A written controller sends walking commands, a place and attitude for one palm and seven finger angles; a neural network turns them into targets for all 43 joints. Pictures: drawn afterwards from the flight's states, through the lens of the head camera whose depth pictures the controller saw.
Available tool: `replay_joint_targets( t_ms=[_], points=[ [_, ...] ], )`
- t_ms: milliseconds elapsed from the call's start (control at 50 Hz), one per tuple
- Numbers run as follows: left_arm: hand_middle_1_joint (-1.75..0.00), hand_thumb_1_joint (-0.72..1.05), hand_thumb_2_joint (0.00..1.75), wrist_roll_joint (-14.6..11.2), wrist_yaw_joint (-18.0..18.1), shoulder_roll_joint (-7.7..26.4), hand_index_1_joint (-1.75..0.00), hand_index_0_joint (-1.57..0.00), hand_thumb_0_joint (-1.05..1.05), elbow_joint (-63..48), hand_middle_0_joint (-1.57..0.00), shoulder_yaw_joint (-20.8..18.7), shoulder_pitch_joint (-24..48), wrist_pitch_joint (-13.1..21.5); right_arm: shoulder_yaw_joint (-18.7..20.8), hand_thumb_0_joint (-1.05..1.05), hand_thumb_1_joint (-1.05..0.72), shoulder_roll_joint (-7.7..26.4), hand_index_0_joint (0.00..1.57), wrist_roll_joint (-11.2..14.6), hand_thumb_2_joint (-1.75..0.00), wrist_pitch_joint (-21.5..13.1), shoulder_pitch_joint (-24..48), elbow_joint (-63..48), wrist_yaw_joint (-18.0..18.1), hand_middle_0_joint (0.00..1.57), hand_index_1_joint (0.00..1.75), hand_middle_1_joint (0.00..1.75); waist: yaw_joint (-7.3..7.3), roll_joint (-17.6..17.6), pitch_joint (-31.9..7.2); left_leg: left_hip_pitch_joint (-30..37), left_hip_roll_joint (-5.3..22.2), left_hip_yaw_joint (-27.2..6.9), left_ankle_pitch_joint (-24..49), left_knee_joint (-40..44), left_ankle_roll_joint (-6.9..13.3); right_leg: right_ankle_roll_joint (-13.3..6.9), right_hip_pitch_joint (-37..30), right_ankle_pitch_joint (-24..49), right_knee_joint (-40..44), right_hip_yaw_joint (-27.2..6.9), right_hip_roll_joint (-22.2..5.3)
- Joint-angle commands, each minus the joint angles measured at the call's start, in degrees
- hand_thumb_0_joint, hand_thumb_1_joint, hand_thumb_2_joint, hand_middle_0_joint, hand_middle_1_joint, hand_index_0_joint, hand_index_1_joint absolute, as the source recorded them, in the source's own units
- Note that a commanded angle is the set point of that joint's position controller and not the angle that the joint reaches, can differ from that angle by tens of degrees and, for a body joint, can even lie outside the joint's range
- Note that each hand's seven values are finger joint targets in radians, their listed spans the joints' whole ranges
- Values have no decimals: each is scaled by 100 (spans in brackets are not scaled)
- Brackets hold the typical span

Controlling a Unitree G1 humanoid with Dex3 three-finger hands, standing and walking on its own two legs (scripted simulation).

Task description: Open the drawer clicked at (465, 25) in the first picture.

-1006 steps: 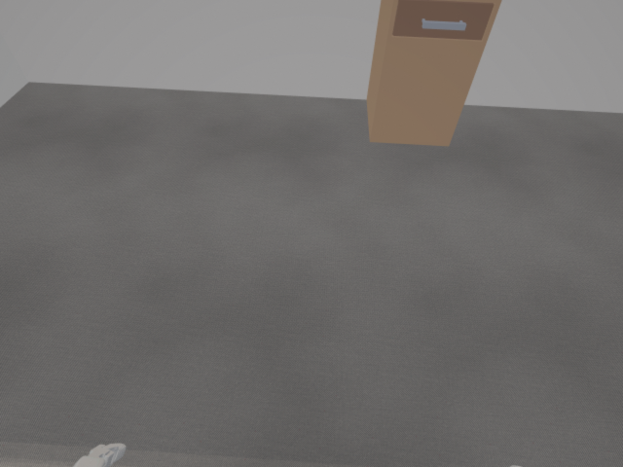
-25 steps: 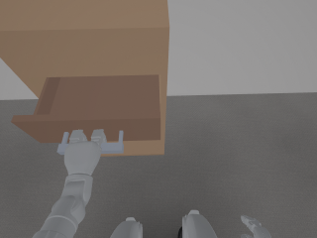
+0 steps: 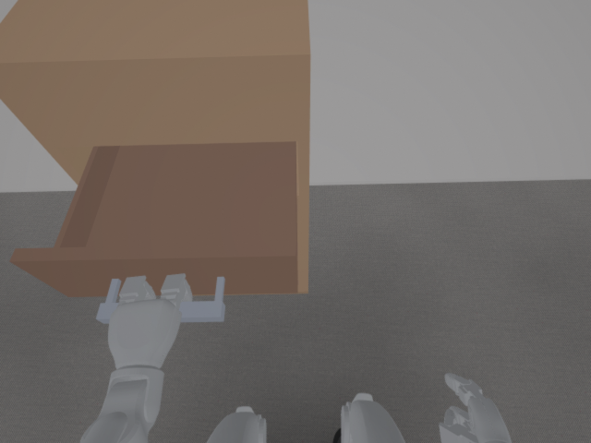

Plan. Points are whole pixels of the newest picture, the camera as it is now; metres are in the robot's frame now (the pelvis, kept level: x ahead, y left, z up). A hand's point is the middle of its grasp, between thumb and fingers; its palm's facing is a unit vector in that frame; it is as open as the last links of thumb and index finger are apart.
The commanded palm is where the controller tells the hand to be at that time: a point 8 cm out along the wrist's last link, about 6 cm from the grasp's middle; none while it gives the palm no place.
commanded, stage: pull the drawer open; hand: left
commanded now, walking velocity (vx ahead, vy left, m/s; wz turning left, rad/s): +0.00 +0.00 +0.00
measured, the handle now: (165, 298) +0.32 +0.21 -0.05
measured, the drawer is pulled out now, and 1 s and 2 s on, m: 0.21 0.30 0.30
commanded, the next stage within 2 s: open the thumb to release the handle in 1.20 s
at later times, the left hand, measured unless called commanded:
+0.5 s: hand (154, 380) +0.21 +0.21 -0.07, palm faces -0.08 -0.08 -0.99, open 5.7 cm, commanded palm +0.18 +0.21 -0.01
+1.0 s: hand (148, 411) +0.17 +0.20 -0.06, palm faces -0.12 -0.10 -0.99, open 5.8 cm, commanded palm +0.12 +0.21 -0.01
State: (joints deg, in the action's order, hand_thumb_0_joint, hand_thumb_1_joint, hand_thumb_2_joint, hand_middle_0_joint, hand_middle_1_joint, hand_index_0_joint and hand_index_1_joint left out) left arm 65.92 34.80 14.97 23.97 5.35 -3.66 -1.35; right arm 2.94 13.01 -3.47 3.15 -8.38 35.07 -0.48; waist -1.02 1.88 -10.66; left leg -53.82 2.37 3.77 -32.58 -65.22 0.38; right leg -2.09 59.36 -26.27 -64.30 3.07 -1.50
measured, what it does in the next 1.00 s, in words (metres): stands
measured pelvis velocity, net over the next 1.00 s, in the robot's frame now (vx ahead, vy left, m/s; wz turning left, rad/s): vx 0.00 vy -0.02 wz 0.00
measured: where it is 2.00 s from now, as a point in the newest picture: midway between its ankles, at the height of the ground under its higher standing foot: outside the picture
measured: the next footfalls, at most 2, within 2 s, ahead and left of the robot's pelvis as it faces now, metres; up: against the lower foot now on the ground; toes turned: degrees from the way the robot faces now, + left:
none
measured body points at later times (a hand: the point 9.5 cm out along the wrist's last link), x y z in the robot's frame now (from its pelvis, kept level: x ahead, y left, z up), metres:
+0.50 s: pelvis +0.00 -0.01 -0.01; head +0.10 -0.03 +0.43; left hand +0.21 +0.21 -0.01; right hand +0.20 -0.24 -0.13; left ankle -0.02 +0.12 -0.65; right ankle +0.04 -0.10 -0.65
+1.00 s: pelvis +0.00 -0.02 -0.03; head +0.10 -0.04 +0.41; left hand +0.18 +0.21 -0.01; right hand +0.21 -0.24 -0.13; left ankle -0.02 +0.12 -0.65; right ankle +0.04 -0.10 -0.65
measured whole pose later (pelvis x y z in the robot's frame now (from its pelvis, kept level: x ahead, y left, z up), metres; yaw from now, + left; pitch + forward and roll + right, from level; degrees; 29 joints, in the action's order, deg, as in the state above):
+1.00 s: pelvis +0.00 -0.02 -0.03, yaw +0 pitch +23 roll +2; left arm 64.6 33.1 16.7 2.3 0.8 -29.9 7.5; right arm 1.6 12.1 -5.4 2.3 -5.8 29.1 -1.8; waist 1.1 1.1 -12.3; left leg -58.9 3.0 3.4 -35.9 -71.9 -1.2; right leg -3.8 65.5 -30.1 -72.4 3.1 -1.0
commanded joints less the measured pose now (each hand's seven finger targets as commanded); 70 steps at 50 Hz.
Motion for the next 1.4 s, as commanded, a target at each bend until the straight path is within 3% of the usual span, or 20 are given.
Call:
replay_joint_targets(
  t_ms=[0,160,200,260,320,560,620,780,860,980,1020,1060,1140,1160,1180,1260,1280,1300,1340,1380],
  points=[
    [-135,90,90,-113,334,644,-135,-40,0,-1244,-40,-385,-302,63,203,0,-90,702,20,4,-90,-256,113,-770,32,20,30,30,159,-212,-1858,958,-318,-194,2015,739,92,-96,-1715,1961,768,-111,242],
    [-135,90,90,-111,387,856,-135,-40,0,-1736,-40,-700,-1357,216,140,0,-90,675,20,-26,-90,-287,279,-948,4,20,30,30,301,-196,-1842,758,-344,-184,1964,622,79,-135,-1782,2132,635,-199,230],
    [-135,90,90,-91,385,679,-135,-40,0,-1890,-40,-509,-1433,238,147,0,-90,653,20,-50,-90,-292,313,-971,-24,20,30,30,236,-114,-1722,789,-328,-169,1884,571,82,-125,-1617,2032,654,-190,218],
    [-135,90,90,-84,424,859,-135,-40,0,-2079,-40,-745,-1805,260,125,0,-90,659,20,-64,-90,-292,347,-1046,-22,20,30,30,323,-94,-1816,764,-335,-183,2006,531,69,-150,-1650,2175,555,-207,223],
    [-135,90,90,-88,410,814,-135,-40,0,-2177,-40,-661,-1821,280,120,0,-90,648,20,-88,-90,-299,354,-1066,-29,20,30,30,246,-171,-1712,710,-322,-169,1823,455,79,-117,-1513,1988,575,-219,206],
    [-135,90,90,-150,358,870,-135,-40,0,-2565,-40,-807,-2685,468,59,0,-90,602,20,-117,-90,-370,449,-1279,-24,20,30,30,364,-111,-1767,583,-326,-191,1752,330,81,-144,-1380,1902,422,-218,183],
    [-135,90,90,-208,278,802,-135,-40,0,-2636,-40,-710,-2916,504,53,0,-90,580,20,-123,-90,-352,453,-1341,-52,20,30,30,342,-331,-1615,445,-332,-172,1587,286,84,-115,-1340,1773,483,-267,164],
    [-135,90,90,-224,221,900,-135,-40,0,-2928,-40,-859,-3576,751,32,0,-90,511,20,-167,-90,-380,513,-1442,-83,20,30,30,471,-262,-1748,328,-355,-169,1606,159,80,-147,-1287,1834,334,-358,156],
    [-135,90,90,-251,186,938,-135,-40,0,-2994,-40,-948,-3787,854,19,0,-90,459,20,-169,-90,-379,624,-1472,-81,20,30,30,484,-178,-1584,147,-362,-170,1465,114,94,-161,-1267,1729,338,-359,137],
    [-135,90,90,-322,130,962,-135,-40,0,-3027,-40,-1081,-4492,977,20,0,-90,390,20,-166,-90,-347,642,-1541,-141,20,30,30,647,-224,-1710,137,-407,-137,1531,84,66,-186,-1332,1788,284,-491,161],
    [-135,90,90,-312,133,996,-135,-40,0,-3103,-40,-1135,-4453,1009,42,0,-90,391,20,-170,-90,-317,657,-1530,-141,20,30,30,632,-309,-1643,65,-395,-149,1486,75,67,-181,-1312,1810,283,-502,168],
    [-135,90,90,-271,151,976,-135,-40,0,-3195,-40,-1110,-4341,1040,33,0,-90,401,20,-180,-90,-321,688,-1540,-140,20,30,30,609,-79,-1653,127,-373,-162,1576,72,81,-206,-1211,1865,226,-411,174],
    [-135,90,90,-306,128,907,-135,-40,0,-3205,-40,-1065,-4538,1083,54,0,-90,389,20,-205,-90,-337,628,-1562,-162,20,30,30,603,-313,-1734,108,-382,-157,1630,0,76,-174,-1253,2021,192,-433,153],
    [-135,90,90,-286,144,971,-135,-40,0,-3178,-40,-1161,-4469,1096,38,0,-90,376,20,-190,-90,-330,683,-1559,-140,20,30,30,622,-181,-1702,101,-380,-168,1696,14,81,-197,-1231,2082,149,-384,164],
    [-135,90,90,-297,132,953,-135,-40,0,-3172,-40,-1116,-4467,1114,31,0,-90,386,20,-215,-90,-344,624,-1546,-161,20,30,30,597,-316,-1758,179,-387,-168,1736,-37,66,-186,-1131,2111,138,-465,167],
    [-135,90,90,-289,139,938,-135,-40,0,-3242,-40,-1121,-4488,1113,44,0,-90,387,20,-205,-90,-339,643,-1575,-158,20,30,30,605,-212,-1782,188,-371,-183,1783,-9,70,-193,-1145,2125,108,-369,164],
    [-135,90,90,-118,269,1334,-135,-40,0,-3297,-40,-1286,-2798,1090,69,0,-90,566,20,-249,-90,-267,535,-1382,-122,20,30,30,212,-422,-1584,75,-328,-236,1536,-231,68,-133,-558,1818,83,-504,123],
    [-134,83,87,-70,338,1180,-134,-40,0,-3201,-40,-1344,-2988,1121,89,0,-90,523,20,-262,-90,-299,479,-1405,-72,20,30,30,378,-234,-1713,18,-329,-213,1465,-192,85,-101,-762,1688,16,-299,114],
    [-133,69,81,-131,349,1123,-133,-38,0,-3001,-38,-1308,-3243,1065,93,0,-90,542,20,-248,-90,-352,449,-1430,-64,20,30,30,392,-222,-1806,177,-338,-197,1524,-191,71,-120,-694,1627,70,-312,114],
    [-131,55,75,-211,336,1143,-131,-38,0,-3044,-38,-1297,-3021,977,105,0,-90,561,20,-231,-90,-343,422,-1401,-46,20,30,30,353,-324,-1961,225,-344,-190,1574,-199,74,-98,-765,1711,95,-358,97]
  ],
)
